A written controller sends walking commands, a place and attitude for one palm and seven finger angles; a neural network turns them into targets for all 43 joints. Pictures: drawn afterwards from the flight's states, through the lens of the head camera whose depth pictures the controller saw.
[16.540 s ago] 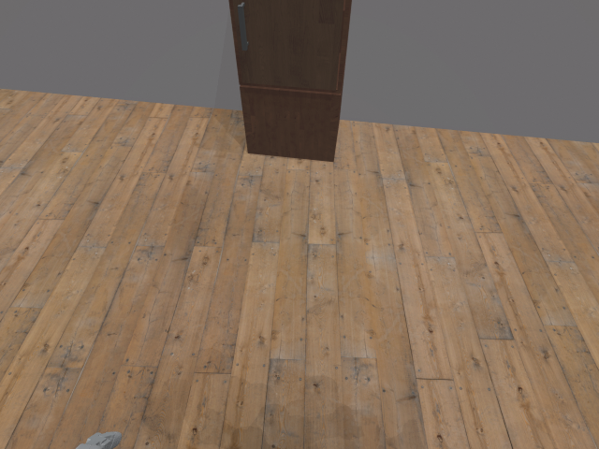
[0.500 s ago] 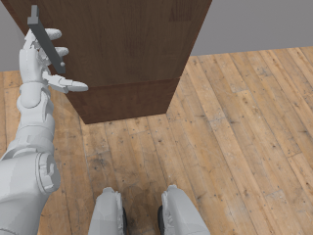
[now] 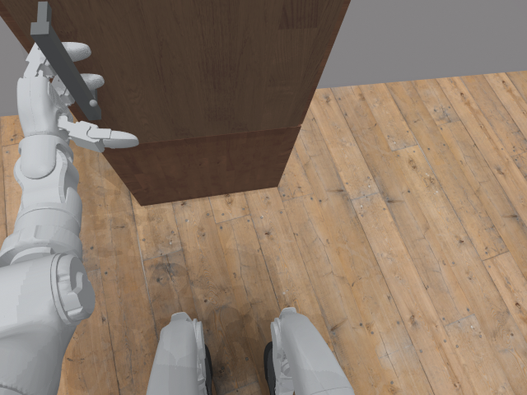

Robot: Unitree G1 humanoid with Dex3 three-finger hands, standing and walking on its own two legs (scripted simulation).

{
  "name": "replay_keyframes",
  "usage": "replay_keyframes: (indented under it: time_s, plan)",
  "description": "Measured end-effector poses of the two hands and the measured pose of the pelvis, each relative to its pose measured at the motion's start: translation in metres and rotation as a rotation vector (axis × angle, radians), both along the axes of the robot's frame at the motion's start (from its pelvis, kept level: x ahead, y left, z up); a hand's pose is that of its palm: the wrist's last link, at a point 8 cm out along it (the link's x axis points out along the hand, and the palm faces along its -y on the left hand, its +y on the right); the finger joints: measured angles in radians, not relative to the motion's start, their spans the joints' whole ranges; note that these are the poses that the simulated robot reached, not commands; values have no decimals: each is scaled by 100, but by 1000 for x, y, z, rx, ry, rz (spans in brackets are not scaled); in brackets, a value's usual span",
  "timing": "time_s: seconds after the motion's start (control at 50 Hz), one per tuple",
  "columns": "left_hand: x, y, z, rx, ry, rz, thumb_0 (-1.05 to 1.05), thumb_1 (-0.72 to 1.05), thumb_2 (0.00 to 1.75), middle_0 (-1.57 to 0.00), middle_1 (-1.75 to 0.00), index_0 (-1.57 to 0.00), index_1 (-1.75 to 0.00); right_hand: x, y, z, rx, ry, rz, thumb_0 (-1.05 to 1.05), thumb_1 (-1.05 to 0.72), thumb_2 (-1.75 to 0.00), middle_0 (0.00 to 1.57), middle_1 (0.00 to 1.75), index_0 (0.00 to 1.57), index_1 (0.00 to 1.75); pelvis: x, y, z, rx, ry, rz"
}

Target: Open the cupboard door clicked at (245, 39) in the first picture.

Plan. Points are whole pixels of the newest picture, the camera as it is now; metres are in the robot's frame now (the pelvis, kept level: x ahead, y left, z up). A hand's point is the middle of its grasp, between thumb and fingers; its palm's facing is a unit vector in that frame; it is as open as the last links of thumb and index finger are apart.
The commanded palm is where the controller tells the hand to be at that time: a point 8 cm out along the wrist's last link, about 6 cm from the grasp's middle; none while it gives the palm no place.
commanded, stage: close the thumb around the handle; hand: left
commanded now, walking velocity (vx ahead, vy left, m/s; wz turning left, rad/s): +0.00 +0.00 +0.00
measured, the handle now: (72, 68) +0.57 +0.23 +0.05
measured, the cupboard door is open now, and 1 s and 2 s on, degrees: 0 4 38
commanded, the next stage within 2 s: pull the door open along its arc in 0.60 s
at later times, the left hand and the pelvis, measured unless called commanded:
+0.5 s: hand (90, 102) +0.53 +0.20 +0.03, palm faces +0.12 -0.99 -0.02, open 5.9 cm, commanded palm +0.50 +0.23 +0.04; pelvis +0.00 +0.01 +0.00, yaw +0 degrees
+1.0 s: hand (99, 121) +0.50 +0.19 +0.03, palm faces +0.11 -0.99 -0.01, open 5.6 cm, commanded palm +0.44 +0.22 +0.04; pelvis +0.01 +0.01 +0.01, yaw +0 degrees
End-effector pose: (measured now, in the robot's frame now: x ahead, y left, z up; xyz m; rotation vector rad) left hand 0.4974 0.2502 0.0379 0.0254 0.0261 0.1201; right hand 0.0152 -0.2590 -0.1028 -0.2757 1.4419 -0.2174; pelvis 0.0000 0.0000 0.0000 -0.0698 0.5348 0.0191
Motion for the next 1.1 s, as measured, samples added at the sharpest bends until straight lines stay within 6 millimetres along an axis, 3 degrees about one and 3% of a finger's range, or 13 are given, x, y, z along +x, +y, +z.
replay_keyframes:
  time_s: [0.14,0.46,0.54,0.88,1.0,1.1]
  plan:
    - [0,4,-1,2,6,-4,-1,-25,41,-32,-123,-32,-123,4,0,1,-7,-12,6,1,-90,-90,20,30,20,30,0,1,0,-4,0,3]
    - [4,4,-4,-4,1,-5,0,58,76,-38,-132,-38,-132,0,6,0,-8,-2,2,1,-90,-90,20,30,20,30,0,7,-2,-8,6,0]
    - [4,3,-3,4,-3,-23,1,72,82,-39,-133,-39,-134,-1,9,0,-2,5,-3,1,-90,-90,20,30,20,30,0,8,-1,-9,5,0]
    - [-4,-4,-3,-11,0,-1,1,78,82,-37,-135,-36,-135,1,12,4,12,-2,-14,1,-90,-90,20,30,20,30,4,9,4,-3,-5,-6]
    - [-26,-9,-3,-14,-4,-14,1,78,80,-36,-135,-35,-135,15,14,9,37,-28,-21,1,-90,-90,20,30,20,30,10,10,13,6,-20,-9]
    - [-57,-18,-3,-22,-1,-24,1,76,77,-35,-135,-35,-135,41,17,15,61,-88,-3,1,-90,-90,20,30,20,30,17,11,22,14,-41,-7]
